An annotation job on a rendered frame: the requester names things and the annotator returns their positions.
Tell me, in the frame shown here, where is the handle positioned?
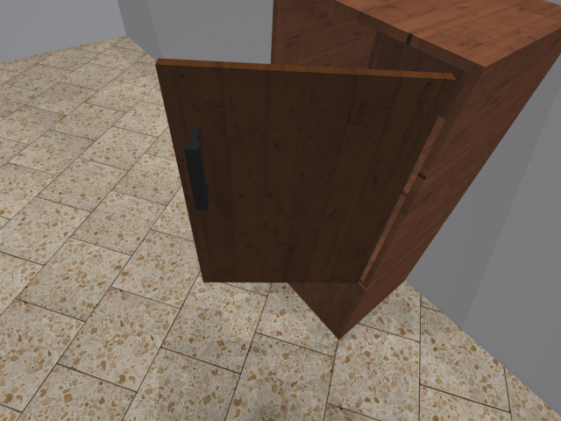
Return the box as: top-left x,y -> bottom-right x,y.
184,128 -> 209,211

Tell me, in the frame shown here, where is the cupboard door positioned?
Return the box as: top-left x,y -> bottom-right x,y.
155,58 -> 456,283

